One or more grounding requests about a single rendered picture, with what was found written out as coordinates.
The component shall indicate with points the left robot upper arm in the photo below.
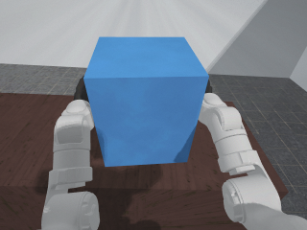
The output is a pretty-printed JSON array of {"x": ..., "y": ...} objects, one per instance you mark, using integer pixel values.
[{"x": 72, "y": 211}]

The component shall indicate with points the carton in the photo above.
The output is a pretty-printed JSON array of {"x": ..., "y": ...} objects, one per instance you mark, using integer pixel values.
[{"x": 145, "y": 95}]

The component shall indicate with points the left robot hand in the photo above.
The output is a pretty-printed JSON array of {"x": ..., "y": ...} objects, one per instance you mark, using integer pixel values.
[{"x": 81, "y": 93}]

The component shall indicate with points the right robot forearm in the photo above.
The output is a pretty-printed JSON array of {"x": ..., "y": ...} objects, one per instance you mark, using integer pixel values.
[{"x": 236, "y": 155}]

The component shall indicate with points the pedestal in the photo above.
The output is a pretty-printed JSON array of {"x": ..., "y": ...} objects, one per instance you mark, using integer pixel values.
[{"x": 168, "y": 196}]

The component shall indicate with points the left robot forearm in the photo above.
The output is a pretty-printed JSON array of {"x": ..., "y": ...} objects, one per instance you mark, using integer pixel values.
[{"x": 71, "y": 148}]

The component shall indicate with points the right robot upper arm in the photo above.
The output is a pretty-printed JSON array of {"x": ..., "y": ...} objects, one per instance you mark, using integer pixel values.
[{"x": 253, "y": 201}]

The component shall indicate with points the right robot hand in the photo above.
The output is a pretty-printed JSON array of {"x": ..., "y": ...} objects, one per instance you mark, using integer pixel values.
[{"x": 208, "y": 88}]

